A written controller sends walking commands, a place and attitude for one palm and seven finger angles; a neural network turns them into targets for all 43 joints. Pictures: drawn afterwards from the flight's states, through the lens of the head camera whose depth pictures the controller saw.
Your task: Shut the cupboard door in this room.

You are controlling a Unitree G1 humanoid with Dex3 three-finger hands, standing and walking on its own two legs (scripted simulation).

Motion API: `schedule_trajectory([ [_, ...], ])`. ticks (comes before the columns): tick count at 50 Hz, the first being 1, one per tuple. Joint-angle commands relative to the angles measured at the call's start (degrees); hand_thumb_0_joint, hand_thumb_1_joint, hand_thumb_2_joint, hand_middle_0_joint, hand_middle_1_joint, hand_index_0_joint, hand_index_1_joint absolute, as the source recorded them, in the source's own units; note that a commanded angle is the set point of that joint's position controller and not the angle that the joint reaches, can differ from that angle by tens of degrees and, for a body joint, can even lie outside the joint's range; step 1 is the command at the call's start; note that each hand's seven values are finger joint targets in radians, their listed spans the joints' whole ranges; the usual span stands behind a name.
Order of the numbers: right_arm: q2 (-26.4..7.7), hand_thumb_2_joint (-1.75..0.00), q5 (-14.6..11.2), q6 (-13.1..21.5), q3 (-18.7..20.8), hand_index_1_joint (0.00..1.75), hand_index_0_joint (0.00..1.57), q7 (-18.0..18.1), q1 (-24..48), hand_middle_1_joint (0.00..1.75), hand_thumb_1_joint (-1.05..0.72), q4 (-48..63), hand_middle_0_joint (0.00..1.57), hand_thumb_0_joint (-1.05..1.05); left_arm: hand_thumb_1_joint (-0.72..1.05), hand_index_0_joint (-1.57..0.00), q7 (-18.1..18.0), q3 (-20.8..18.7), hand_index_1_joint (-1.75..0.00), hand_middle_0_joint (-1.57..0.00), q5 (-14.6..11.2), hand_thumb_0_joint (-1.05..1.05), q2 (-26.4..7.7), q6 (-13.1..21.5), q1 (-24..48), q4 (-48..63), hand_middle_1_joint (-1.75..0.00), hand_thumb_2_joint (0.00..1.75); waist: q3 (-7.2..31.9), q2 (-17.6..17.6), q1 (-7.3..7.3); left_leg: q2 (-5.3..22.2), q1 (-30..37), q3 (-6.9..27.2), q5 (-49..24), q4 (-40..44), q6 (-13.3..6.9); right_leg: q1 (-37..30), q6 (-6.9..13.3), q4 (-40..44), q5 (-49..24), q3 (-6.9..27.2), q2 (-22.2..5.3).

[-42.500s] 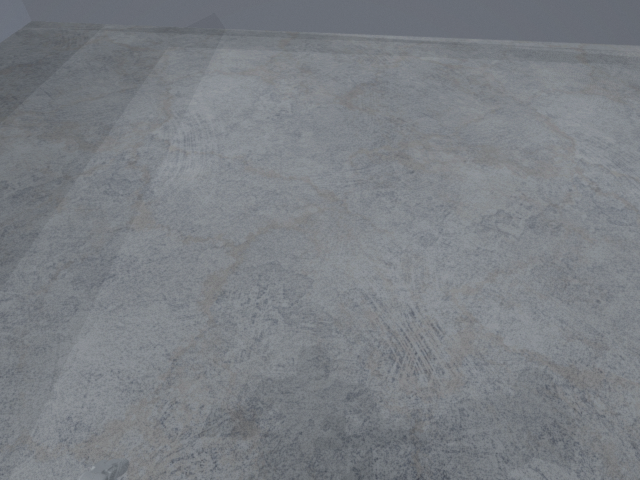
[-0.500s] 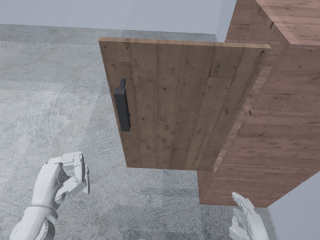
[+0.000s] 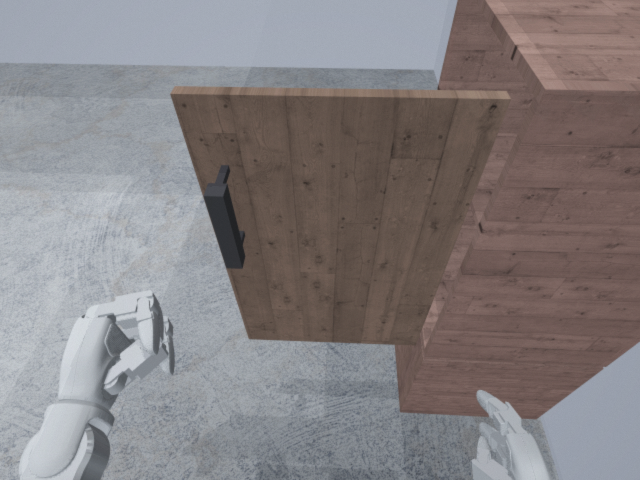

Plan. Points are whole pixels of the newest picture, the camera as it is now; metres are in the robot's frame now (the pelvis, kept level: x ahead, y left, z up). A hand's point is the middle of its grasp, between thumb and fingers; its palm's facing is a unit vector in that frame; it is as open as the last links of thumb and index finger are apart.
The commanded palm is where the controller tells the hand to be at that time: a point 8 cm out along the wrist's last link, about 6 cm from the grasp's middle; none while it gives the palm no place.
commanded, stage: bring the fist close to the handle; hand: left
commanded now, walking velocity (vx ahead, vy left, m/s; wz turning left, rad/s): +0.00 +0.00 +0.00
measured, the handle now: (230, 218) +0.43 +0.17 +0.09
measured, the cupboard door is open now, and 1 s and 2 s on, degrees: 90 90 88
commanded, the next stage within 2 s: push the door shut along its arc in 1.46 s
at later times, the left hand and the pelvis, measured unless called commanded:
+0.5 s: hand (204, 316) +0.28 +0.16 +0.09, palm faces +0.01 -1.00 -0.02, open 3.1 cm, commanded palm +0.25 +0.21 +0.10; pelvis +0.01 -0.01 +0.00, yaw -1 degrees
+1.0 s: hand (232, 284) +0.32 +0.13 +0.10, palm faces +0.00 -1.00 -0.01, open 3.1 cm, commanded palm +0.30 +0.18 +0.10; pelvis +0.01 +0.00 +0.01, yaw -1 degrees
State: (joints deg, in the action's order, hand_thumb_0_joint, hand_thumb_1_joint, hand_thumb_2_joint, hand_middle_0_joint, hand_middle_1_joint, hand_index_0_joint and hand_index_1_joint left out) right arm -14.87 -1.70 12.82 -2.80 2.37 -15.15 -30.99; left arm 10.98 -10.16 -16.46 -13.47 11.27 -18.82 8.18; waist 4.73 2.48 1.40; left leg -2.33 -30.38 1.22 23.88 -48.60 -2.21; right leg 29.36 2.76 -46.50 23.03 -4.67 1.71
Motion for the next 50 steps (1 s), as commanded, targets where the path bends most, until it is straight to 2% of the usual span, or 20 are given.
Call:
schedule_trajectory([
  [1, -6.66, -0.9, -0.8, 3.04, 3.13, 0.3, 0.2, 1.27, 3.58, 0.3, -0.9, 9.93, 0.2, 0.0, 0.9, -1.3, 2.08, -2.57, -1.5, -1.3, -0.8, 0.0, -8.12, -0.17, 3.6, 11.22, -1.5, 0.9, 7.32, -3.91, -0.44, 1.0, 1.31, 1.65, -10.33, 7.37, 0.38, -7.37, -1.89, 9.63, -9.55, 5.91, -2.01],
  [5, -5.96, -0.9, -0.17, 2.94, 2.66, 0.3, 0.2, 1.78, 4.62, 0.3, -0.9, 9.76, 0.2, 0.0, 0.9, -1.3, -0.88, -7.24, -1.5, -1.3, -1.47, 0.0, -11.16, 2.23, 8.84, 15.19, -1.5, 0.9, 7.67, -3.93, 0.08, 0.99, 1.13, 1.58, -10.64, 6.72, 0.46, -8.32, -2.09, 9.74, -9.64, 7.28, -2.09],
  [9, -5.54, -0.9, -0.15, 3.28, 2.41, 0.3, 0.2, 1.38, 4.7, 0.3, -0.9, 7.98, 0.2, 0.0, 0.9, -1.3, -2.4, -3.88, -1.5, -1.3, -0.58, 0.0, -7.29, 5.15, 13.71, 11.12, -1.5, 0.9, 5.62, -0.54, -1.33, 0.96, 1.51, 1.44, -8.79, 6.5, 0.66, -4.89, -1.8, 9.15, -7.25, 6.48, -1.79],
  [12, -6.16, -0.9, -0.52, 3.26, 2.67, 0.3, 0.2, 1.34, 4.19, 0.3, -0.9, 7.57, 0.2, 0.0, 0.9, -1.3, -0.51, -0.76, -1.5, -1.3, 0.13, 0.0, -6.11, 4.01, 14.57, 7.41, -1.5, 0.9, 7.16, -0.92, -1.96, 0.8, 1.18, 1.19, -9.04, 6.1, 0.41, -5.82, -2.17, 9.78, -8.11, 7.73, -2.45],
  [16, -6.52, -0.9, -0.94, 2.64, 2.87, 0.3, 0.2, 1.55, 3.71, 0.3, -0.9, 8.1, 0.2, 0.0, 0.9, -1.3, 1.32, -0.73, -1.5, -1.3, 0.3, 0.0, -7.1, 0.14, 13.9, 4.7, -1.5, 0.9, 8.75, -2.65, -1.12, 0.89, 1.11, 1.13, -10.93, 6.55, 0.28, -8.67, -2.61, 10.25, -11.46, 8.46, -3.13],
  [18, -6.37, -0.9, -0.79, 2.28, 2.87, 0.3, 0.2, 1.71, 3.93, 0.3, -0.9, 8.5, 0.2, 0.0, 0.9, -1.3, 0.55, -3.01, -1.5, -1.3, 0.07, 0.0, -8.58, -0.71, 15.37, 5.77, -1.5, 0.9, 10.35, -3.42, -0.43, 0.84, 1.61, 1.07, -12.18, 6.8, 0.34, -10.3, -2.9, 9.96, -14.35, 8.54, -3.32],
  [20, -6.12, -0.9, -0.46, 1.86, 2.72, 0.3, 0.2, 1.71, 4.38, 0.3, -0.9, 8.59, 0.2, 0.0, 0.9, -1.3, -1.22, -5.42, -1.5, -1.3, -0.18, 0.0, -10.03, -0.28, 16.5, 6.38, -1.5, 0.9, 10.42, -4.8, 0.2, 0.86, 1.2, 1.08, -12.81, 7.01, 0.5, -11.52, -2.99, 9.74, -15.59, 8.58, -3.32],
  [21, -5.64, -0.9, -0.36, 1.74, 2.68, 0.3, 0.2, 1.57, 4.76, 0.3, -0.9, 8.69, 0.2, 0.0, 0.9, -1.3, -1.98, -5.1, -1.5, -1.3, -0.01, 0.0, -8.81, 0.39, 17.42, 6.85, -1.5, 0.9, 11.03, -4.79, 0.22, 0.87, 1.73, 0.79, -13.34, 7.23, 0.54, -11.82, -3.15, 9.51, -17.12, 8.57, -3.43],
  [23, -5.31, -0.9, -0.24, 1.79, 2.7, 0.3, 0.2, 1.2, 4.6, 0.3, -0.9, 8.5, 0.2, 0.0, 0.9, -1.3, -3.54, -5.0, -1.5, -1.3, 0.19, 0.0, -7.88, 1.98, 17.12, 7.8, -1.5, 0.9, 11.44, -2.65, 0.55, 0.88, 3.22, 0.61, -14.83, 7.76, 0.7, -11.55, -2.65, 8.22, -19.72, 7.05, -2.79],
  [25, -5.49, -0.9, -0.04, 1.7, 2.75, 0.3, 0.2, 0.81, 4.37, 0.3, -0.9, 8.25, 0.2, 0.0, 0.9, -1.3, -4.47, -3.1, -1.5, -1.3, 0.9, 0.0, -6.53, 3.06, 17.19, 7.64, -1.5, 0.9, 11.36, -2.57, 0.24, 0.99, 3.96, 0.72, -15.95, 7.93, 0.57, -10.75, -2.22, 7.31, -20.4, 5.72, -2.21],
  [29, -5.89, -0.9, -0.32, 1.35, 3.02, 0.3, 0.2, 0.42, 3.67, 0.3, -0.9, 7.6, 0.2, 0.0, 0.9, -1.3, -3.8, 3.26, -1.5, -1.3, 2.8, 0.0, -2.41, 2.45, 19.68, 4.53, -1.5, 0.9, 7.7, -0.91, -1.74, 1.25, 4.61, 0.79, -13.76, 8.33, 0.48, -6.24, -1.78, 7.78, -16.18, 4.46, -1.68],
  [31, -6.18, -0.9, -0.45, 1.09, 3.38, 0.3, 0.2, 0.55, 3.34, 0.3, -0.9, 7.82, 0.2, 0.0, 0.9, -1.3, -3.47, 4.14, -1.5, -1.3, 3.28, 0.0, -2.33, 1.33, 19.98, 3.84, -1.5, 0.9, 8.97, -2.9, -2.03, 1.33, 4.79, 0.88, -13.53, 8.24, 0.2, -6.71, -1.99, 8.22, -15.69, 4.75, -1.8],
  [34, -6.01, -0.9, -0.38, 0.68, 3.32, 0.3, 0.2, 0.68, 3.55, 0.3, -0.9, 8.1, 0.2, 0.0, 0.9, -1.3, -4.18, 3.43, -1.5, -1.3, 3.43, 0.0, -2.74, 0.46, 21.83, 5.51, -1.5, 0.9, 11.33, -1.82, -1.14, 1.33, 6.48, 1.18, -15.18, 8.89, 0.47, -7.79, -1.57, 7.49, -17.06, 3.83, -1.6],
  [35, -6.14, -0.9, -0.3, 0.5, 3.19, 0.3, 0.2, 0.76, 3.63, 0.3, -0.9, 8.01, 0.2, 0.0, 0.9, -1.3, -4.94, 3.05, -1.5, -1.3, 3.53, 0.0, -3.64, 0.32, 22.94, 5.3, -1.5, 0.9, 10.94, -3.42, -1.45, 1.37, 5.97, 1.27, -14.8, 8.66, 0.28, -7.87, -1.73, 7.72, -16.71, 4.12, -1.62],
  [37, -5.67, -0.9, -0.14, 0.11, 3.05, 0.3, 0.2, 0.79, 4.33, 0.3, -0.9, 7.53, 0.2, 0.0, 0.9, -1.3, -6.75, 1.49, -1.5, -1.3, 3.93, 0.0, -4.3, 0.87, 26.73, 5.4, -1.5, 0.9, 11.31, -3.13, -1.38, 1.38, 6.32, 1.26, -14.52, 9.06, 0.48, -7.69, -1.56, 7.55, -15.95, 3.89, -1.54],
  [38, -5.38, -0.9, 0.0, 0.12, 2.8, 0.3, 0.2, 0.65, 4.65, 0.3, -0.9, 7.57, 0.2, 0.0, 0.9, -1.3, -7.31, 3.37, -1.5, -1.3, 4.16, 0.0, -2.26, 1.17, 27.69, 5.53, -1.5, 0.9, 11.23, -2.47, -1.49, 1.35, 6.68, 1.23, -14.35, 9.13, 0.47, -7.23, -1.53, 7.38, -15.66, 3.65, -1.51],
  [40, -5.47, -0.9, 0.19, -0.23, 2.98, 0.3, 0.2, 0.47, 4.33, 0.3, -0.9, 6.96, 0.2, 0.0, 0.9, -1.3, -8.99, 1.14, -1.5, -1.3, 4.85, 0.0, -4.43, 1.93, 28.15, 4.85, -1.5, 0.9, 12.61, -2.74, -0.88, 1.53, 6.89, 1.28, -16.03, 9.09, 0.66, -8.48, -1.21, 6.78, -16.91, 3.62, -1.34],
  [43, -5.01, -0.9, 0.24, -0.68, 2.95, 0.3, 0.2, -0.18, 4.44, 0.3, -0.9, 6.94, 0.2, 0.0, 0.9, -1.3, -9.47, 4.18, -1.5, -1.3, 5.37, 0.0, -0.88, 2.08, 27.07, 3.27, -1.5, 0.9, 12.99, -0.73, -0.97, 1.63, 8.15, 0.89, -17.69, 9.0, 0.95, -8.1, -1.08, 6.38, -18.76, 3.22, -1.31],
  [47, -5.45, -0.9, -0.06, -1.84, 3.06, 0.3, 0.2, -0.45, 3.95, 0.3, -0.9, 7.01, 0.2, 0.0, 0.9, -1.3, -8.26, 7.29, -1.5, -1.3, 5.87, 0.0, 1.33, -0.15, 27.42, -1.19, -1.5, 0.9, 9.86, -3.22, -1.9, 1.83, 7.09, 1.03, -16.51, 9.38, 0.88, -6.96, -1.31, 7.29, -18.25, 2.98, -1.33],
  [50, -5.78, -0.9, -0.23, -2.64, 3.18, 0.3, 0.2, -0.1, 4.09, 0.3, -0.9, 6.95, 0.2, 0.0, 0.9, -1.3, -8.64, 6.4, -1.5, -1.3, 6.15, 0.0, 0.02, -1.38, 31.56, -2.55, -1.5, 0.9, 8.83, -4.3, -2.26, 1.88, 6.95, 1.31, -14.95, 9.68, 0.78, -6.38, -1.29, 8.0, -16.42, 3.11, -1.26],
])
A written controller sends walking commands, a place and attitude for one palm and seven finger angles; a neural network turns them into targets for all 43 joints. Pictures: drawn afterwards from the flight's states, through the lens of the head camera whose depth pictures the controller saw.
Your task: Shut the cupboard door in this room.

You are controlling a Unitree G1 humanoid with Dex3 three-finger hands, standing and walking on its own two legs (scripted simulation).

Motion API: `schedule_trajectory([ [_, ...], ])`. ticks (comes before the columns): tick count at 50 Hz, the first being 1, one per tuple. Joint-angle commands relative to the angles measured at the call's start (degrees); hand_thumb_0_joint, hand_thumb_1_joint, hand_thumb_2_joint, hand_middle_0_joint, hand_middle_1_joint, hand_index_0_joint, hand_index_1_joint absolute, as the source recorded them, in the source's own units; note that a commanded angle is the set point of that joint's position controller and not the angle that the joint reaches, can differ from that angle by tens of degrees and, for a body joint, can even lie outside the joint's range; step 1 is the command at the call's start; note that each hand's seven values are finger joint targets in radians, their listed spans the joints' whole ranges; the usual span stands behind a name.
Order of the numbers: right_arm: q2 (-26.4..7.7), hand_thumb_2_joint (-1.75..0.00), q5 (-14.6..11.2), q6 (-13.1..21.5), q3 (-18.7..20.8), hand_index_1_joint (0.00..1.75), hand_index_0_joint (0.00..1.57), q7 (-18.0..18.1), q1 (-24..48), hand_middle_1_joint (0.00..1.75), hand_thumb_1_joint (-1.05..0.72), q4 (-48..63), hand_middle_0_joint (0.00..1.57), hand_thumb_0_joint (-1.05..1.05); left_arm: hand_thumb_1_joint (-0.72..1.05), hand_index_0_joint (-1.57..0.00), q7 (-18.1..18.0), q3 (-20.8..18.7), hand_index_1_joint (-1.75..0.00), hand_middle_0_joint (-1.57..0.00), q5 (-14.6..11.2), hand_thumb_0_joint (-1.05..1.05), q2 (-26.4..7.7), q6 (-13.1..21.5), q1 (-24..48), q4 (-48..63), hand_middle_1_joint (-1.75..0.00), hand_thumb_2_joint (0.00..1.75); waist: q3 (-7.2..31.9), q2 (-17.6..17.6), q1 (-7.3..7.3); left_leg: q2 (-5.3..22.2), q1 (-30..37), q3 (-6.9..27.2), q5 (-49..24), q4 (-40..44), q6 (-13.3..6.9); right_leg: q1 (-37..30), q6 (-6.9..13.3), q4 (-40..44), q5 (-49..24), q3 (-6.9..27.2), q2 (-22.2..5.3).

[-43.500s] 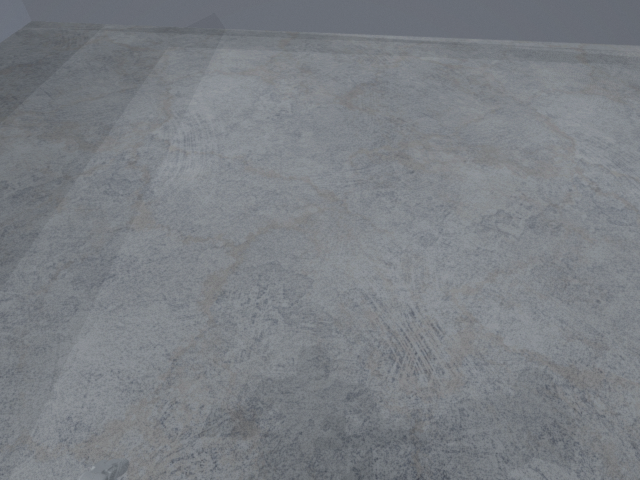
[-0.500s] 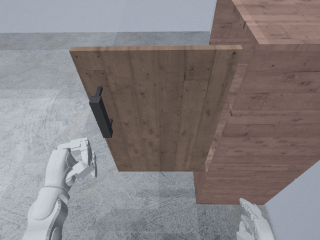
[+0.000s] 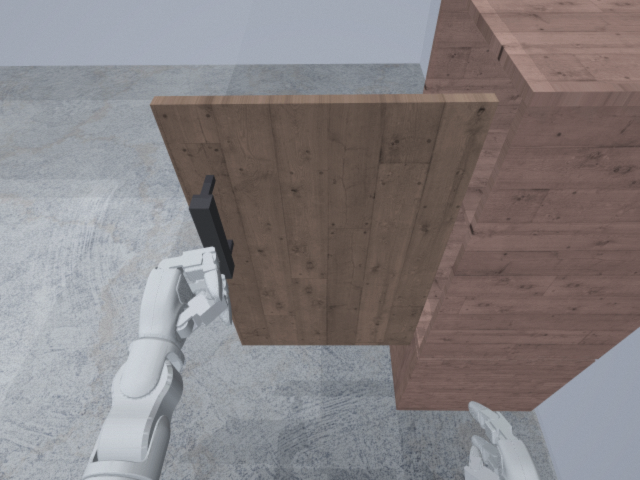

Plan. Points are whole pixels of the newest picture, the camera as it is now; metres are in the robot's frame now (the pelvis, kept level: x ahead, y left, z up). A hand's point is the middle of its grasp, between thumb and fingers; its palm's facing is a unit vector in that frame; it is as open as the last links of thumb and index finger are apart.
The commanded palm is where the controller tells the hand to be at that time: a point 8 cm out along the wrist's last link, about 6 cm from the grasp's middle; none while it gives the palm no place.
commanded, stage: bring the fist close to the handle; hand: left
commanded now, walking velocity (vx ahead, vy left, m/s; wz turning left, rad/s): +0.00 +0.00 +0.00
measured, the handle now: (217, 228) +0.42 +0.17 +0.09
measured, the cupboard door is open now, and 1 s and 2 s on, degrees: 90 88 75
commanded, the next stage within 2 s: push the door shut along its arc in 0.46 s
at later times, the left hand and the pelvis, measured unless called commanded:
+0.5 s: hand (235, 300) +0.30 +0.12 +0.09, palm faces +0.03 -1.00 -0.02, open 3.1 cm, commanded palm +0.28 +0.17 +0.09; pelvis +0.00 -0.01 +0.00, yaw +0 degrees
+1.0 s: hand (248, 259) +0.36 +0.11 +0.09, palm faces -0.07 -1.00 -0.04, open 3.1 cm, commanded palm +0.34 +0.17 +0.09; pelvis -0.01 -0.02 +0.00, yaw +0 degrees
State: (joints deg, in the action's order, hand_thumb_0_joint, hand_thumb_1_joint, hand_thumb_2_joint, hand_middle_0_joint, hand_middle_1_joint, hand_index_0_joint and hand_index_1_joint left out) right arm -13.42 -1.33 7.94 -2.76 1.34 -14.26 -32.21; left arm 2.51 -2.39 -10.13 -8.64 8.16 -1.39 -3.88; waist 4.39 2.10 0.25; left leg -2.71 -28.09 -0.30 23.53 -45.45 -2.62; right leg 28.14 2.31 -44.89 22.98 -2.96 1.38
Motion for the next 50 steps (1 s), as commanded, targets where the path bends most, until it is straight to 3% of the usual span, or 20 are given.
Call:
schedule_trajectory([
  [1, -7.0, -0.9, -0.61, 2.08, 2.97, 0.3, 0.2, 0.89, 3.63, 0.3, -0.9, 8.35, 0.2, 0.0, 0.9, -1.3, -0.5, -0.55, -1.5, -1.3, 0.0, 0.0, -4.04, 1.83, 16.79, 10.53, -1.5, 0.9, 9.71, -2.57, -1.09, 2.18, 5.2, 2.94, -14.33, 6.91, 1.32, -5.04, -0.71, 6.3, -15.77, 1.34, -1.05],
  [4, -6.6, -0.9, -0.31, 2.29, 3.03, 0.3, 0.2, 0.96, 3.83, 0.3, -0.9, 8.06, 0.2, 0.0, 0.9, -1.3, -2.4, -0.59, -1.5, -1.3, 0.42, 0.0, -3.73, 3.22, 21.28, 12.24, -1.5, 0.9, 12.53, -1.31, -0.81, 2.25, 7.05, 3.18, -14.73, 6.71, 1.5, -5.11, -0.48, 5.69, -15.43, 1.25, -0.89],
  [5, -6.76, -0.9, -0.09, 2.2, 3.12, 0.3, 0.2, 0.97, 3.72, 0.3, -0.9, 8.13, 0.2, 0.0, 0.9, -1.3, -3.27, -2.62, -1.5, -1.3, 0.55, 0.0, -5.59, 3.65, 19.45, 12.17, -1.5, 0.9, 13.76, -1.84, 0.0, 2.31, 7.16, 3.12, -15.58, 6.69, 1.44, -6.11, -0.47, 5.51, -16.08, 1.25, -0.84],
  [8, -6.18, -0.9, 0.16, 1.97, 3.08, 0.3, 0.2, 0.36, 3.53, 0.3, -0.9, 8.02, 0.2, 0.0, 0.9, -1.3, -4.13, -2.3, -1.5, -1.3, 0.81, 0.0, -4.36, 5.11, 16.15, 12.18, -1.5, 0.9, 16.5, -1.6, 0.71, 2.38, 8.36, 2.6, -20.04, 6.45, 1.75, -8.18, -0.29, 4.54, -20.45, 1.2, -0.85],
  [10, -6.5, -0.9, 0.15, 1.12, 3.12, 0.3, 0.2, 0.12, 3.05, 0.3, -0.9, 7.67, 0.2, 0.0, 0.9, -1.3, -3.99, -3.94, -1.5, -1.3, 0.93, 0.0, -5.63, 4.52, 12.84, 7.97, -1.5, 0.9, 14.65, -3.79, 0.95, 2.39, 6.34, 2.22, -19.13, 6.81, 1.67, -8.78, -0.44, 5.11, -20.49, 1.25, -0.79],
  [13, -6.3, -0.9, -0.2, 0.38, 3.18, 0.3, 0.2, -0.24, 3.79, 0.3, -0.9, 8.32, 0.2, 0.0, 0.9, -1.3, -3.15, -0.89, -1.5, -1.3, 1.38, 0.0, -3.1, 3.89, 13.06, 8.5, -1.5, 0.9, 11.43, -2.61, 0.23, 2.32, 5.79, 1.62, -17.47, 7.38, 1.55, -7.85, -0.54, 5.91, -19.83, 1.55, -0.96],
  [17, -6.56, -0.9, -0.39, -0.13, 3.22, 0.3, 0.2, 0.09, 3.94, 0.3, -0.9, 8.71, 0.2, 0.0, 0.9, -1.3, -2.58, -0.49, -1.5, -1.3, 0.89, 0.0, -3.2, 2.98, 14.88, 9.46, -1.5, 0.9, 9.95, -3.78, -0.45, 2.3, 5.71, 1.88, -15.85, 7.61, 1.24, -7.57, -0.7, 7.05, -18.65, 1.83, -0.96],
  [21, -6.45, -0.9, -0.15, 0.47, 3.34, 0.3, 0.2, 0.6, 4.29, 0.3, -0.9, 8.39, 0.2, 0.0, 0.9, -1.3, -2.92, -1.95, -1.5, -1.3, 0.38, 0.0, -4.9, 5.06, 17.69, 13.1, -1.5, 0.9, 12.99, -3.03, -0.46, 2.07, 6.92, 1.85, -15.26, 7.27, 0.97, -8.59, -0.77, 7.21, -18.21, 2.57, -1.05],
  [23, -6.19, -0.9, -0.1, 0.77, 3.1, 0.3, 0.2, 0.55, 4.55, 0.3, -0.9, 8.14, 0.2, 0.0, 0.9, -1.3, -2.92, -1.22, -1.5, -1.3, 0.33, 0.0, -3.92, 6.05, 17.12, 12.63, -1.5, 0.9, 12.56, -2.34, -0.46, 2.0, 6.8, 1.81, -14.82, 7.23, 1.04, -7.95, -0.74, 6.99, -17.66, 2.36, -1.05],
  [25, -6.43, -0.9, 0.06, 0.77, 3.16, 0.3, 0.2, 0.58, 4.2, 0.3, -0.9, 7.47, 0.2, 0.0, 0.9, -1.3, -3.22, -2.89, -1.5, -1.3, 0.49, 0.0, -5.76, 6.61, 16.77, 11.05, -1.5, 0.9, 12.3, -2.85, -0.19, 1.83, 5.85, 1.71, -14.07, 7.09, 0.97, -8.35, -0.77, 7.24, -16.98, 2.81, -1.09],
  [28, -6.41, -0.9, -0.18, 0.53, 3.01, 0.3, 0.2, 0.48, 4.67, 0.3, -0.9, 7.3, 0.2, 0.0, 0.9, -1.3, -2.47, -2.01, -1.5, -1.3, 0.51, 0.0, -4.86, 5.9, 17.16, 7.17, -1.5, 0.9, 9.79, -3.91, -0.7, 1.62, 4.25, 1.42, -11.46, 7.3, 0.91, -7.42, -1.03, 8.29, -14.55, 3.36, -1.42],
  [30, -6.83, -0.9, -0.32, 0.21, 3.15, 0.3, 0.2, 0.64, 4.38, 0.3, -0.9, 7.24, 0.2, 0.0, 0.9, -1.3, -1.67, -2.94, -1.5, -1.3, 0.76, 0.0, -6.57, 5.21, 17.51, 5.69, -1.5, 0.9, 10.27, -3.44, -0.76, 1.52, 4.19, 1.35, -11.58, 7.26, 0.77, -7.96, -1.01, 8.48, -14.82, 3.74, -1.5],
  [34, -6.81, -0.9, -0.65, 0.39, 2.95, 0.3, 0.2, 1.12, 4.59, 0.3, -0.9, 6.94, 0.2, 0.0, 0.9, -1.3, 0.44, -1.54, -1.5, -1.3, 0.0, 0.0, -6.16, 5.32, 26.43, 4.67, -1.5, 0.9, 10.8, -2.94, -2.05, 1.48, 4.92, 1.49, -10.86, 7.09, 0.68, -7.17, -1.13, 8.77, -14.41, 4.02, -1.56],
  [35, -7.15, -0.9, -0.68, 0.42, 3.07, 0.3, 0.2, 1.37, 4.25, 0.3, -0.9, 6.68, 0.2, 0.0, 0.9, -1.3, 0.64, -3.48, -1.5, -1.3, -0.38, 0.0, -8.25, 5.56, 27.13, 3.59, -1.5, 0.9, 11.28, -4.33, -1.88, 1.56, 4.4, 1.64, -10.58, 6.86, 0.64, -7.67, -1.19, 8.92, -13.81, 4.24, -1.52],
  [36, -6.93, -0.9, -0.75, 0.56, 2.93, 0.3, 0.2, 1.47, 4.7, 0.3, -0.9, 6.51, 0.2, 0.0, 0.9, -1.3, 1.03, -2.56, -1.5, -1.3, -0.47, 0.0, -7.43, 6.0, 29.83, 3.44, -1.5, 0.9, 11.58, -2.75, -2.23, 1.47, 4.86, 1.54, -10.64, 6.9, 0.63, -7.34, -1.14, 8.8, -14.03, 4.32, -1.66],
  [37, -6.87, -0.9, -0.74, 0.75, 2.93, 0.3, 0.2, 1.55, 4.29, 0.3, -0.9, 6.16, 0.2, 0.0, 0.9, -1.3, 1.28, -2.39, -1.5, -1.3, -0.75, 0.0, -7.07, 6.44, 31.37, 2.66, -1.5, 0.9, 12.54, -3.59, -2.37, 1.5, 5.24, 1.62, -11.29, 6.65, 0.59, -7.6, -1.19, 8.56, -15.09, 4.31, -1.65],
  [41, -7.15, -0.9, -0.84, 0.8, 2.92, 0.3, 0.2, 1.6, 3.75, 0.3, -0.9, 5.26, 0.2, 0.0, 0.9, -1.3, 2.28, -4.07, -1.5, -1.3, -1.02, 0.0, -8.52, 6.88, 33.97, -4.74, -1.5, 0.9, 12.45, -3.05, -1.98, 1.28, 3.66, 1.41, -10.39, 6.59, 0.75, -7.49, -1.24, 8.56, -14.09, 4.82, -1.86],
  [45, -7.94, -0.9, -0.87, 0.02, 3.32, 0.3, 0.2, 1.21, 2.06, 0.3, -0.9, 5.08, 0.2, 0.0, 0.9, -1.3, 3.66, -7.73, -1.5, -1.3, -0.91, 0.0, -12.03, 6.16, 32.75, -11.38, -1.5, 0.9, 15.03, -4.88, -0.78, 1.13, 2.15, 0.94, -13.38, 6.32, 0.71, -10.76, -1.44, 7.86, -19.17, 5.42, -2.11],
  [49, -7.93, -0.9, -1.23, -0.39, 3.44, 0.3, 0.2, 1.15, 1.29, 0.3, -0.9, 4.54, 0.2, 0.0, 0.9, -1.3, 5.73, -5.77, -1.5, -1.3, -1.3, 0.0, -10.63, 6.85, 40.82, -13.89, -1.5, 0.9, 13.14, -4.9, -2.75, 1.25, 2.07, 0.7, -12.33, 6.22, 0.58, -8.37, -1.69, 8.39, -18.59, 5.55, -2.09],
  [50, -8.36, -0.9, -1.14, -0.51, 3.6, 0.3, 0.2, 1.22, 0.95, 0.3, -0.9, 4.52, 0.2, 0.0, 0.9, -1.3, 6.0, -7.74, -1.5, -1.3, -1.49, 0.0, -13.11, 7.22, 41.17, -14.42, -1.5, 0.9, 13.78, -5.0, -2.37, 1.27, 1.63, 0.75, -12.58, 6.07, 0.53, -9.32, -1.68, 8.38, -18.75, 5.92, -2.19],
])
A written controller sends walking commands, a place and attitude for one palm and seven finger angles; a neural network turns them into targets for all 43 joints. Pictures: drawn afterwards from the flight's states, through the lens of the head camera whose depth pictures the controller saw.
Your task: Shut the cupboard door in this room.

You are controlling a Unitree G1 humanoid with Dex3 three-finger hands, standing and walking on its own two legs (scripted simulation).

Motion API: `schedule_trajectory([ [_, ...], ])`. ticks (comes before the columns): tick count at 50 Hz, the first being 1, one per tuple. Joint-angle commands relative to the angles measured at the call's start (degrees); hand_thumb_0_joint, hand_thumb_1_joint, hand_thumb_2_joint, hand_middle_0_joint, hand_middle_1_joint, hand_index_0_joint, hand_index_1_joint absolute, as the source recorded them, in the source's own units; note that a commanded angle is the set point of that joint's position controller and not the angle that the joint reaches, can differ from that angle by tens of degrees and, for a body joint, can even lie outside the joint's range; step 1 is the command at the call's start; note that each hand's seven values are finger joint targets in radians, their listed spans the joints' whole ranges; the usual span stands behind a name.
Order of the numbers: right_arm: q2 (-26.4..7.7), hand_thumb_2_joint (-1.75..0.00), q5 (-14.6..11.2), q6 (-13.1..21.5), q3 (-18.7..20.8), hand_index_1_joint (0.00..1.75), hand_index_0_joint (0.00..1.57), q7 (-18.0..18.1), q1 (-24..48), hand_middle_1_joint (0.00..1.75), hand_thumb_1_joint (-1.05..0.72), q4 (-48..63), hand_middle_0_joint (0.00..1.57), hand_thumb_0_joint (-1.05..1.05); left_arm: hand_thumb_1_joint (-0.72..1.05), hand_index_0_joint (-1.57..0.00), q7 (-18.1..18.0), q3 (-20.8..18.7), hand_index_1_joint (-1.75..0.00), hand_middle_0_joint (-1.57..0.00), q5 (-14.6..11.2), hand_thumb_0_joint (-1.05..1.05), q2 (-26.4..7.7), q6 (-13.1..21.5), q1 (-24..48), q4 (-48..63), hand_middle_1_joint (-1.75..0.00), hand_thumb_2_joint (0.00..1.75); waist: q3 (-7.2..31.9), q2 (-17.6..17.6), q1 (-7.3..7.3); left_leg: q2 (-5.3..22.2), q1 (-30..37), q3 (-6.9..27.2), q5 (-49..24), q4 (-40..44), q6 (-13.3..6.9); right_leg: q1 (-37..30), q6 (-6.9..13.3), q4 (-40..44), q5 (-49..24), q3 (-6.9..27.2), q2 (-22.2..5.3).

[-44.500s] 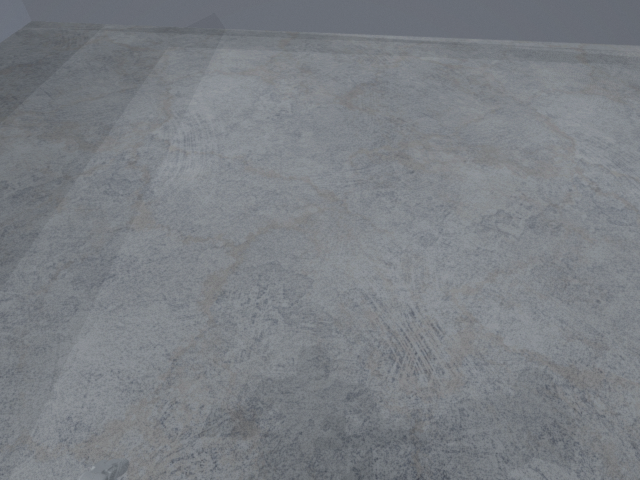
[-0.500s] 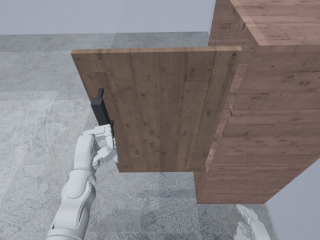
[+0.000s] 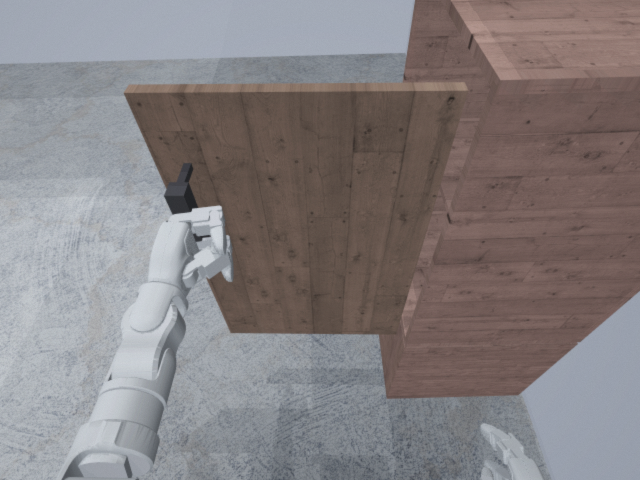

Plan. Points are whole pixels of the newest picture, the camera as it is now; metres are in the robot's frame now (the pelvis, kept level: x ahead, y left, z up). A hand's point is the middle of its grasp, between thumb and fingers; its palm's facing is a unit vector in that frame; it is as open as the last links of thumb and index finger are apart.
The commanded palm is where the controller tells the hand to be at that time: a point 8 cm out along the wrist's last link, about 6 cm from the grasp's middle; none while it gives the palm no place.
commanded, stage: push the door shut along its arc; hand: left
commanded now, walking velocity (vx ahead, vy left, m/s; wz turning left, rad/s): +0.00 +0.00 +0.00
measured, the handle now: (196, 216) +0.44 +0.19 +0.08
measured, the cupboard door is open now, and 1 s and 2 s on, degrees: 88 75 55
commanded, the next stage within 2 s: pull the fist back off the door in 1.44 s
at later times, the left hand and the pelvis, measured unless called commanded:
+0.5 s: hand (235, 222) +0.42 +0.13 +0.09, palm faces -0.21 -0.98 -0.03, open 3.1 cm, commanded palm +0.42 +0.18 +0.09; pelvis -0.01 +0.02 -0.01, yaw +1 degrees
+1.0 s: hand (267, 194) +0.48 +0.09 +0.09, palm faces -0.33 -0.94 -0.02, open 2.7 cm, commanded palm +0.48 +0.14 +0.09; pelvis +0.00 +0.02 -0.01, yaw -1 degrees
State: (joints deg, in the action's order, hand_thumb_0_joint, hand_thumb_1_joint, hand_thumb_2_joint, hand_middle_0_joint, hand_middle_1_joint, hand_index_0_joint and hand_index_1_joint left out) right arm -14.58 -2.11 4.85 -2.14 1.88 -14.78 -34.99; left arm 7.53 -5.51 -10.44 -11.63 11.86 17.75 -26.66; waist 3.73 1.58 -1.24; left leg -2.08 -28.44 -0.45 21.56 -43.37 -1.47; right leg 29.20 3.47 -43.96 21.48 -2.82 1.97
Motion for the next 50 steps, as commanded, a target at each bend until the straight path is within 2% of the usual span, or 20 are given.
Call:
schedule_trajectory([
  [1, -7.06, -0.9, -0.5, 2.49, 2.95, 0.3, 0.2, 0.61, 1.52, 0.3, -0.9, 7.34, 0.2, 0.0, 0.9, -1.3, 1.64, -3.65, -1.5, -1.3, -1.26, 0.0, -9.24, 3.93, 22.55, 8.2, -1.5, 0.9, 15.1, -3.94, -1.06, 0.56, 2.44, 0.75, -11.16, 4.0, -0.68, -10.66, -2.76, 7.3, -18.29, 5.96, -2.89],
  [4, -7.21, -0.9, -0.67, 2.42, 3.07, 0.3, 0.2, 0.59, 0.81, 0.3, -0.9, 6.82, 0.2, 0.0, 0.9, -1.3, 3.28, -2.47, -1.5, -1.3, -1.71, 0.0, -8.35, 4.65, 26.41, 5.15, -1.5, 0.9, 14.67, -3.44, -1.82, 0.49, 2.27, 0.73, -10.12, 3.85, -0.67, -8.95, -2.73, 7.37, -16.93, 5.79, -2.66],
  [7, -7.74, -0.9, -0.76, 2.1, 3.17, 0.3, 0.2, 0.7, -0.09, 0.3, -0.9, 5.98, 0.2, 0.0, 0.9, -1.3, 4.31, -4.21, -1.5, -1.3, -2.03, 0.0, -10.9, 5.24, 30.76, 0.67, -1.5, 0.9, 13.87, -5.36, -2.54, 0.51, 0.78, 1.15, -8.15, 3.65, -0.81, -7.78, -2.82, 7.74, -13.88, 6.12, -2.64],
  [9, -7.74, -0.9, -0.84, 2.01, 3.19, 0.3, 0.2, 0.6, -0.4, 0.3, -0.9, 5.98, 0.2, 0.0, 0.9, -1.3, 5.32, -2.28, -1.5, -1.3, -1.8, 0.0, -9.48, 5.76, 33.26, -0.51, -1.5, 0.9, 14.73, -2.72, -2.79, 0.41, 1.5, 1.28, -7.95, 3.82, -0.78, -6.93, -2.45, 7.23, -13.4, 5.57, -2.43],
  [10, -8.05, -0.9, -0.79, 1.92, 3.4, 0.3, 0.2, 0.66, -1.03, 0.3, -0.9, 5.64, 0.2, 0.0, 0.9, -1.3, 5.35, -3.17, -1.5, -1.3, -1.63, 0.0, -10.89, 6.09, 35.22, -0.88, -1.5, 0.9, 15.85, -2.66, -3.0, 0.46, 2.1, 1.5, -8.44, 3.39, -0.88, -6.61, -2.37, 6.78, -13.7, 5.29, -2.25],
  [11, -7.84, -0.9, -0.88, 1.88, 3.36, 0.3, 0.2, 0.55, -1.1, 0.3, -0.9, 5.46, 0.2, 0.0, 0.9, -1.3, 5.81, -1.66, -1.5, -1.3, -1.67, 0.0, -8.99, 5.93, 35.44, -2.86, -1.5, 0.9, 15.87, -1.72, -3.36, 0.47, 2.48, 1.48, -8.26, 3.43, -0.88, -5.56, -2.3, 6.7, -13.53, 4.97, -2.11],
  [15, -8.71, -0.9, -0.69, 1.56, 3.56, 0.3, 0.2, 0.51, -3.15, 0.3, -0.9, 4.17, 0.2, 0.0, 0.9, -1.3, 6.9, -2.79, -1.5, -1.3, -1.7, 0.0, -11.07, 6.36, 41.24, -8.87, -1.5, 0.9, 16.03, -3.7, -4.4, 0.51, 1.15, 2.12, -6.95, 2.91, -0.93, -3.55, -2.3, 6.27, -11.62, 4.45, -1.75],
  [20, -9.06, -0.9, -0.72, 1.67, 3.78, 0.3, 0.2, 0.1, -4.63, 0.3, -0.9, 3.59, 0.2, 0.0, 0.9, -1.3, 8.26, -0.37, -1.5, -1.3, -1.37, 0.0, -8.88, 7.86, 47.43, -12.84, -1.5, 0.9, 18.65, -0.29, -5.3, 0.79, 4.34, 3.21, -8.75, 2.35, -0.57, 0.61, -1.61, 4.29, -12.16, 2.78, -1.12],
  [21, -9.15, -0.9, -0.78, 1.68, 3.8, 0.3, 0.2, 0.01, -5.07, 0.3, -0.9, 3.35, 0.2, 0.0, 0.9, -1.3, 8.41, 0.62, -1.5, -1.3, -1.32, 0.0, -8.09, 8.25, 49.8, -13.19, -1.5, 0.9, 18.92, -0.96, -6.15, 1.09, 5.23, 3.79, -9.26, 2.36, -0.47, 2.03, -1.58, 3.91, -12.06, 2.26, -0.97],
  [28, -9.72, -0.9, -0.12, 1.49, 4.0, 0.3, 0.2, -0.62, -7.16, 0.3, -0.9, 2.58, 0.2, 0.0, 0.9, -1.3, 7.9, -2.0, -1.5, -1.3, -1.12, 0.0, -10.13, 10.09, 55.51, -16.55, -1.5, 0.9, 22.14, 0.01, -6.07, 1.44, 7.37, 4.91, -12.64, 1.69, 0.08, 4.16, -1.18, 2.06, -12.83, 1.43, -0.44],
  [30, -10.2, -0.9, 0.05, 1.02, 4.02, 0.3, 0.2, -0.48, -8.28, 0.3, -0.9, 2.07, 0.2, 0.0, 0.9, -1.3, 7.07, -4.74, -1.5, -1.3, -0.51, 0.0, -13.76, 10.5, 56.99, -18.53, -1.5, 0.9, 22.02, -1.96, -6.21, 1.54, 5.94, 4.97, -12.34, 1.61, -0.08, 3.72, -1.33, 1.87, -12.74, 1.6, -0.33],
  [32, -9.91, -0.9, 0.21, 0.99, 3.96, 0.3, 0.2, -0.72, -8.6, 0.3, -0.9, 2.34, 0.2, 0.0, 0.9, -1.3, 6.55, -4.71, -1.5, -1.3, 0.07, 0.0, -13.43, 11.11, 58.92, -18.19, -1.5, 0.9, 23.29, -0.56, -6.19, 1.57, 6.38, 5.0, -13.51, 1.54, 0.09, 3.82, -1.26, 1.27, -13.58, 1.61, -0.31],
  [34, -9.87, -0.9, 0.42, 0.75, 3.93, 0.3, 0.2, -0.98, -9.09, 0.3, -0.9, 2.31, 0.2, 0.0, 0.9, -1.3, 6.31, -4.23, -1.5, -1.3, 0.64, 0.0, -12.71, 11.32, 58.96, -20.24, -1.5, 0.9, 23.03, -0.12, -6.5, 1.68, 6.37, 4.86, -13.83, 1.21, 0.21, 4.73, -1.3, 1.13, -13.65, 1.61, -0.15],
  [36, -10.33, -0.9, 0.59, 0.33, 4.1, 0.3, 0.2, -1.09, -10.21, 0.3, -0.9, 1.97, 0.2, 0.0, 0.9, -1.3, 6.25, -7.05, -1.5, -1.3, 1.25, 0.0, -16.01, 11.42, 58.24, -22.82, -1.5, 0.9, 23.53, -0.81, -6.01, 1.7, 5.49, 4.89, -15.2, 0.89, 0.28, 4.01, -1.22, 0.6, -14.77, 1.69, -0.1],
  [40, -10.59, -0.9, 0.83, -0.65, 4.38, 0.3, 0.2, -1.47, -11.82, 0.3, -0.9, 2.43, 0.2, 0.0, 0.9, -1.3, 7.5, -8.01, -1.5, -1.3, 1.62, 0.0, -16.8, 10.91, 56.21, -24.91, -1.5, 0.9, 25.97, 0.24, -5.52, 1.63, 5.32, 3.98, -19.79, -0.28, 0.26, 2.38, -1.26, 0.03, -19.06, 1.97, 0.02],
  [42, -10.43, -0.9, 0.7, -1.05, 4.56, 0.3, 0.2, -1.7, -12.13, 0.3, -0.9, 2.45, 0.2, 0.0, 0.9, -1.3, 8.54, -6.34, -1.5, -1.3, 1.53, 0.0, -14.83, 10.4, 57.13, -25.65, -1.5, 0.9, 24.93, -1.32, -6.56, 1.79, 4.45, 3.53, -19.79, -0.76, 0.03, 2.98, -1.58, 0.35, -19.91, 2.07, 0.17],
  [45, -10.69, -0.9, 0.66, -1.57, 4.79, 0.3, 0.2, -1.38, -12.97, 0.3, -0.9, 2.04, 0.2, 0.0, 0.9, -1.3, 9.75, -5.83, -1.5, -1.3, 1.05, 0.0, -15.01, 10.24, 60.83, -26.05, -1.5, 0.9, 23.24, -2.97, -8.02, 1.5, 2.35, 2.97, -17.02, -1.06, -0.63, 2.67, -1.8, 1.03, -19.44, 2.47, 0.34],
  [46, -10.84, -0.9, 0.59, -1.68, 4.69, 0.3, 0.2, -1.31, -12.87, 0.3, -0.9, 1.94, 0.2, 0.0, 0.9, -1.3, 10.0, -6.29, -1.5, -1.3, 1.11, 0.0, -15.9, 10.09, 61.0, -26.86, -1.5, 0.9, 22.25, -2.69, -7.97, 1.58, 1.75, 3.18, -16.25, -1.02, -0.56, 3.4, -1.67, 1.09, -18.75, 2.4, 0.29],
  [48, -10.78, -0.9, 0.5, -1.63, 4.62, 0.3, 0.2, -1.12, -13.07, 0.3, -0.9, 1.19, 0.2, 0.0, 0.9, -1.3, 10.67, -4.03, -1.5, -1.3, 1.02, 0.0, -14.17, 9.85, 65.54, -27.39, -1.5, 0.9, 21.16, -2.01, -9.7, 1.62, 1.72, 3.48, -14.11, -1.43, -0.69, 6.03, -1.79, 1.28, -16.65, 2.39, 0.37],
  [50, -10.92, -0.9, 0.74, -1.52, 4.72, 0.3, 0.2, -0.95, -13.65, 0.3, -0.9, 0.55, 0.2, 0.0, 0.9, -1.3, 10.97, -3.09, -1.5, -1.3, 1.06, 0.0, -13.62, 9.93, 68.68, -27.34, -1.5, 0.9, 22.37, 0.07, -10.43, 1.49, 3.25, 3.89, -14.33, -2.12, -0.79, 7.84, -1.73, 0.96, -15.78, 2.24, 0.4],
])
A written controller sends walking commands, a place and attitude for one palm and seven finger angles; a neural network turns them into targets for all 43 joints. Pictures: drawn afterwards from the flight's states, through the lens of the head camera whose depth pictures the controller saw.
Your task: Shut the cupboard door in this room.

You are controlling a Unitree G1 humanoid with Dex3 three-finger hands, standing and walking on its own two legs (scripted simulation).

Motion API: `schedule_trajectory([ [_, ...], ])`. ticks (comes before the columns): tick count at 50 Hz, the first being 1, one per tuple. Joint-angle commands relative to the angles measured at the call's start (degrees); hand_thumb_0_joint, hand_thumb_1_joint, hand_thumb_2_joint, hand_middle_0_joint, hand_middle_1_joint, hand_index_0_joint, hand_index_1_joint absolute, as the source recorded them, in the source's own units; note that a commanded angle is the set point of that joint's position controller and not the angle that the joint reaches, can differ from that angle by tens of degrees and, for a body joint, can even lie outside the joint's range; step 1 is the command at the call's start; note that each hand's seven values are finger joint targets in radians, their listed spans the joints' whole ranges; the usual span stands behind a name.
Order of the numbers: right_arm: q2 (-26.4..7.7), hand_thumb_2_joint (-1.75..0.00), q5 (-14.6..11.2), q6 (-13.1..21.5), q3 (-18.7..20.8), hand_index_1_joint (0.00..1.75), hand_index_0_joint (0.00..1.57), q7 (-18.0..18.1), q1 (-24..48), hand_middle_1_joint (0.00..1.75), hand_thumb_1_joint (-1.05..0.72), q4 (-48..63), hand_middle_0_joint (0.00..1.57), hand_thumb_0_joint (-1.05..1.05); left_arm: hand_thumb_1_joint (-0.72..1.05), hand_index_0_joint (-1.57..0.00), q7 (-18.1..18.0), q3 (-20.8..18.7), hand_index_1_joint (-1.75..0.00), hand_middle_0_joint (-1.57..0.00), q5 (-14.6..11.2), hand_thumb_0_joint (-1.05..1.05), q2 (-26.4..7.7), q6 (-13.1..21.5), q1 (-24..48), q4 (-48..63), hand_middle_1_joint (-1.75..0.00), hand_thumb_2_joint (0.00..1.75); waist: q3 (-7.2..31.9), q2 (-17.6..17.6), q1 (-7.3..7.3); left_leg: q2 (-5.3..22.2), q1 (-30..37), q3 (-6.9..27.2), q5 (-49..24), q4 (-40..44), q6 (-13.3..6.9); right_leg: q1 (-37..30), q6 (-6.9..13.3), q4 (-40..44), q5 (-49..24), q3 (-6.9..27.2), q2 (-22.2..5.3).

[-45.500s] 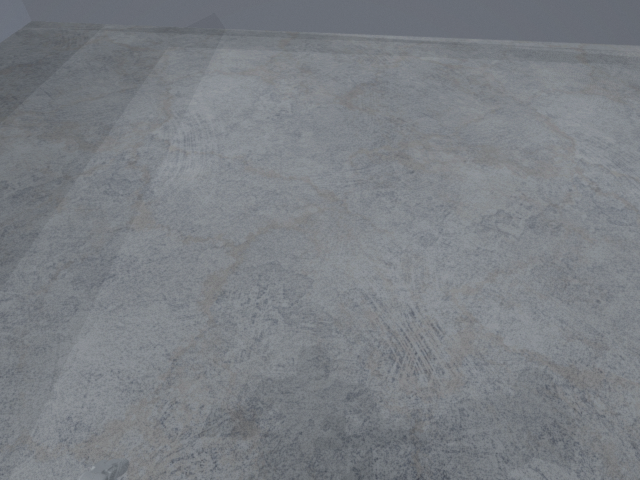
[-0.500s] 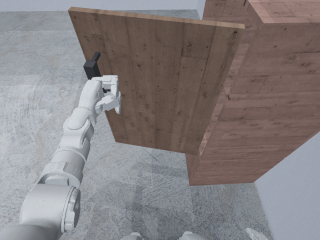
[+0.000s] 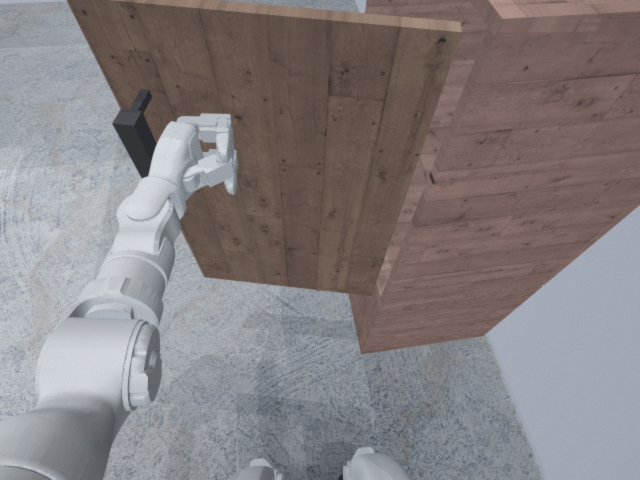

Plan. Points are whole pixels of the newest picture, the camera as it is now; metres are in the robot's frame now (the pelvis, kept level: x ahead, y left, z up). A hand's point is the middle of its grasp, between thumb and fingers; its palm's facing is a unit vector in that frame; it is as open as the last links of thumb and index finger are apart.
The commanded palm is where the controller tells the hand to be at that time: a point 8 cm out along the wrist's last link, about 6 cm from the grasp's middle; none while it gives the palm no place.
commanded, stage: push the door shut along its arc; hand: left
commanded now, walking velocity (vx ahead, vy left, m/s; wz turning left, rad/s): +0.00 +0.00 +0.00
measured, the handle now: (155, 151) +0.51 +0.18 +0.10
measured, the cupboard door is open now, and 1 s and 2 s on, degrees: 75 55 55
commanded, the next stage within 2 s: pull the fist back off the door in 0.44 s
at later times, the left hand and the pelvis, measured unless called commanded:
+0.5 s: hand (256, 136) +0.52 +0.05 +0.10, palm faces -0.39 -0.92 -0.03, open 3.3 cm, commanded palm +0.54 +0.08 +0.10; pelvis -0.01 -0.01 -0.02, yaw +2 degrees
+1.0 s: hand (272, 138) +0.52 +0.03 +0.10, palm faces +0.11 -0.99 -0.01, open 3.1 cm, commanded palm +0.47 +0.08 +0.10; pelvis +0.02 -0.02 +0.00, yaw -1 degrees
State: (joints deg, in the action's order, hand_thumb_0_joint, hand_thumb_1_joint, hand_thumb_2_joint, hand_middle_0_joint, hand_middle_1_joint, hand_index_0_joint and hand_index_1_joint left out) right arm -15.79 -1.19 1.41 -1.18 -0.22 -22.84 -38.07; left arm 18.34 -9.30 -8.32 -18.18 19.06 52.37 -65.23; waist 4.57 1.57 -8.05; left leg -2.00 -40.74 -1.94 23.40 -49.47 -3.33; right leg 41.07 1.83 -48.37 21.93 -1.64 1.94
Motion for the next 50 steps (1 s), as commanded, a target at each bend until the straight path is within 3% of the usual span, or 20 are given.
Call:
schedule_trajectory([
  [1, -9.79, -0.9, -0.18, 2.08, 3.61, 0.3, 0.2, 1.16, -5.52, 0.3, -0.9, 3.29, 0.2, 0.0, 0.9, -1.3, 0.32, 0.35, -1.5, -1.3, -1.21, 0.0, -7.65, 2.55, 34.66, 10.51, -1.5, 0.9, 21.59, 1.07, -3.66, 1.44, 15.64, 5.66, -16.2, 3.73, 1.15, -3.35, 0.02, 5.36, -15.99, 1.14, 0.39],
  [2, -9.79, -0.9, -0.24, 2.26, 3.59, 0.3, 0.2, 1.22, -5.52, 0.3, -0.9, 2.99, 0.2, 0.0, 0.9, -1.3, 0.67, 1.92, -1.5, -1.3, -1.16, 0.0, -6.41, 2.44, 36.67, 10.61, -1.5, 0.9, 22.05, 1.42, -4.66, 1.56, 16.22, 6.05, -15.66, 3.38, 1.16, -1.8, -0.03, 5.18, -15.11, 1.04, 0.41],
  [6, -10.07, -0.9, 0.08, 3.03, 3.57, 0.3, 0.2, 1.42, -6.07, 0.3, -0.9, 1.72, 0.2, 0.0, 0.9, -1.3, 1.22, 3.49, -1.5, -1.3, -1.3, 0.0, -5.23, 2.06, 41.15, 9.62, -1.5, 0.9, 24.26, 3.54, -5.94, 1.75, 18.07, 7.15, -15.51, 2.32, 1.15, 1.78, 0.09, 4.62, -13.18, 0.58, 0.4],
  [12, -10.61, -0.9, 0.33, 3.9, 3.42, 0.3, 0.2, 1.61, -6.44, 0.3, -0.9, 0.17, 0.2, 0.0, 0.9, -1.3, 1.6, 5.77, -1.5, -1.3, -0.98, 0.0, -3.32, 0.63, 47.23, 6.7, -1.5, 0.9, 24.53, 3.25, -8.29, 1.84, 16.62, 8.27, -13.49, 0.67, 0.84, 5.89, 0.0, 3.77, -10.48, 0.35, 0.4],
  [19, -11.09, -0.9, 0.81, 4.35, 3.07, 0.3, 0.2, 1.87, -7.58, 0.3, -0.9, -0.57, 0.2, 0.0, 0.9, -1.3, 2.44, 3.39, -1.5, -1.3, -0.58, 0.0, -7.27, -1.22, 51.9, 3.69, -1.5, 0.9, 27.36, 3.23, -9.15, 1.6, 12.76, 8.09, -14.11, -1.67, 0.41, 5.44, 0.0, 2.11, -11.32, 0.62, 0.44],
  [22, -11.14, -0.9, 1.03, 4.4, 2.89, 0.3, 0.2, 1.98, -8.13, 0.3, -0.9, -0.97, 0.2, 0.0, 0.9, -1.3, 2.82, 3.2, -1.5, -1.3, -0.17, 0.0, -7.52, -2.05, 53.05, 1.45, -1.5, 0.9, 27.32, 3.94, -9.74, 1.72, 12.09, 8.23, -14.95, -2.78, 0.4, 7.23, 0.03, 1.33, -11.43, 0.39, 0.55],
  [25, -10.96, -0.9, 1.32, 4.84, 3.13, 0.3, 0.2, 1.91, -8.82, 0.3, -0.9, -0.93, 0.2, 0.0, 0.9, -1.3, 3.26, 4.32, -1.5, -1.3, -0.15, 0.0, -5.41, -2.02, 55.73, 3.25, -1.5, 0.9, 30.13, 6.12, -10.28, 1.59, 14.49, 8.34, -18.11, -3.89, 0.19, 8.92, 0.16, 0.36, -13.06, 0.07, 0.73],
  [27, -11.12, -0.9, 1.6, 4.53, 3.18, 0.3, 0.2, 1.92, -9.33, 0.3, -0.9, -1.41, 0.2, 0.0, 0.9, -1.3, 3.53, 3.62, -1.5, -1.3, 0.52, 0.0, -6.96, -2.5, 55.98, 1.72, -1.5, 0.9, 30.71, 5.65, -10.37, 1.8, 13.56, 8.5, -18.55, -4.48, 0.43, 9.05, 0.12, -0.15, -13.44, 0.07, 0.8],
  [28, -8.91, -0.9, 1.88, 5.08, 2.64, 0.3, 0.2, 0.94, -10.64, 0.3, -0.9, 0.03, 0.2, 0.0, 0.9, -1.3, -8.28, -7.93, -1.5, -1.3, -3.76, 0.0, -7.58, -3.18, 54.53, 2.38, -1.5, 0.9, 32.82, 7.32, -6.29, 2.35, 10.47, 8.9, -17.03, -4.03, 1.68, 6.91, -0.22, 0.12, -12.57, 0.4, 0.32],
  [29, -8.87, -0.9, 2.67, 5.12, 2.82, 0.3, 0.2, -0.3, -10.93, 0.3, -0.9, 0.39, 0.2, 0.0, 0.9, -1.3, -14.29, -6.15, -1.5, -1.3, -1.77, 0.0, -5.06, -3.45, 50.35, 1.65, -1.5, 0.9, 34.09, 6.88, -6.19, 2.64, 10.75, 8.72, -17.15, -3.36, 2.17, 5.88, -0.62, -0.27, -12.78, 0.11, 0.3],
  [31, -8.44, -0.9, 3.67, 4.78, 3.49, 0.3, 0.2, -2.12, -11.34, 0.3, -0.9, 1.33, 0.2, 0.0, 0.9, -1.3, -20.95, -5.89, -1.5, -1.3, -1.07, 0.0, 0.1, -2.76, 44.37, 3.21, -1.5, 0.9, 34.97, 3.52, -5.4, 2.73, 11.74, 8.5, -20.63, -3.25, 2.61, 4.86, -0.93, -0.67, -15.23, -0.82, 0.53],
  [33, -7.96, -0.9, 5.12, 4.05, 4.02, 0.3, 0.2, -3.84, -11.93, 0.3, -0.9, 2.1, 0.2, 0.0, 0.9, -1.3, -28.87, -7.34, -1.5, -1.3, 1.4, 0.0, 0.97, -0.19, 42.11, 8.28, -1.5, 0.9, 37.26, 2.97, -3.74, 2.13, 10.47, 6.43, -23.92, -3.95, 2.73, 0.92, -1.04, -1.04, -19.67, -0.57, 0.73],
  [35, -7.39, -0.9, 6.31, 3.91, 4.44, 0.3, 0.2, -5.35, -12.11, 0.3, -0.9, 2.38, 0.2, 0.0, 0.9, -1.3, -36.18, -6.8, -1.5, -1.3, 7.23, 0.0, 1.12, 3.78, 40.81, 13.44, -1.5, 0.9, 38.49, 4.39, -2.46, 2.08, 10.53, 5.8, -27.37, -5.04, 3.03, 0.67, -0.78, -2.48, -22.41, -0.61, 0.93],
  [36, -7.31, -0.9, 6.75, 3.53, 4.73, 0.3, 0.2, -6.06, -12.45, 0.3, -0.9, 1.93, 0.2, 0.0, 0.9, -1.3, -37.9, -5.03, -1.5, -1.3, 10.25, 0.0, 1.38, 5.24, 40.53, 15.13, -1.5, 0.9, 38.23, 4.93, -2.94, 2.24, 11.29, 5.41, -28.14, -5.05, 2.95, 0.73, -0.86, -2.43, -23.4, -0.41, 0.94],
  [38, -7.41, -0.9, 6.92, 2.41, 5.41, 0.3, 0.2, -6.69, -13.16, 0.3, -0.9, 2.02, 0.2, 0.0, 0.9, -1.3, -38.74, -3.67, -1.5, -1.3, 14.32, 0.0, 0.11, 7.05, 38.03, 17.55, -1.5, 0.9, 38.1, 3.5, -2.78, 2.06, 11.95, 4.63, -28.56, -4.23, 2.47, -2.59, -0.82, -1.79, -25.62, 0.2, 0.96],
  [40, -7.79, -0.9, 6.41, 1.39, 5.86, 0.3, 0.2, -6.17, -13.21, 0.3, -0.9, 2.63, 0.2, 0.0, 0.9, -1.3, -37.62, -4.84, -1.5, -1.3, 14.66, 0.0, -2.64, 7.07, 36.2, 18.55, -1.5, 0.9, 36.89, 0.4, -2.54, 1.5, 10.84, 3.67, -26.95, -2.8, 1.76, -8.11, -0.98, -0.29, -28.64, 1.22, 0.89],
  [45, -6.93, -0.9, 4.16, -0.64, 5.15, 0.3, 0.2, -3.7, -10.46, 0.3, -0.9, 4.62, 0.2, 0.0, 0.9, -1.3, -33.7, -7.79, -1.5, -1.3, 9.01, 0.0, -4.17, 3.2, 30.18, 18.31, -1.5, 0.9, 32.11, -5.06, -0.25, 0.33, 7.06, 1.02, -19.59, 2.82, 1.02, -20.31, -1.78, 4.98, -30.89, 3.39, 0.57],
  [48, -5.86, -0.9, 3.73, 0.03, 4.87, 0.3, 0.2, -3.53, -8.67, 0.3, -0.9, 5.16, 0.2, 0.0, 0.9, -1.3, -32.23, -3.84, -1.5, -1.3, 6.65, 0.0, 2.69, 3.86, 24.34, 21.01, -1.5, 0.9, 29.36, -4.61, 0.6, 0.35, 9.89, 0.58, -21.52, 4.09, 1.02, -20.39, -1.59, 5.91, -33.23, 2.71, 0.65],
  [49, -5.84, -0.9, 3.64, 0.26, 4.94, 0.3, 0.2, -3.61, -8.2, 0.3, -0.9, 5.28, 0.2, 0.0, 0.9, -1.3, -31.91, -3.98, -1.5, -1.3, 6.56, 0.0, 2.95, 4.38, 20.09, 21.01, -1.5, 0.9, 28.11, -4.46, 1.45, 0.42, 9.89, 0.33, -21.94, 4.07, 1.06, -20.32, -1.5, 6.09, -33.83, 2.78, 0.56],
  [50, -5.77, -0.9, 3.64, 0.49, 4.92, 0.3, 0.2, -3.73, -8.02, 0.3, -0.9, 5.37, 0.2, 0.0, 0.9, -1.3, -31.59, -2.1, -1.5, -1.3, 6.61, 0.0, 5.21, 4.92, 17.67, 21.37, -1.5, 0.9, 26.89, -4.42, 1.13, 0.42, 10.97, 0.32, -22.88, 4.41, 1.02, -19.82, -1.47, 6.14, -34.32, 2.4, 0.54],
])
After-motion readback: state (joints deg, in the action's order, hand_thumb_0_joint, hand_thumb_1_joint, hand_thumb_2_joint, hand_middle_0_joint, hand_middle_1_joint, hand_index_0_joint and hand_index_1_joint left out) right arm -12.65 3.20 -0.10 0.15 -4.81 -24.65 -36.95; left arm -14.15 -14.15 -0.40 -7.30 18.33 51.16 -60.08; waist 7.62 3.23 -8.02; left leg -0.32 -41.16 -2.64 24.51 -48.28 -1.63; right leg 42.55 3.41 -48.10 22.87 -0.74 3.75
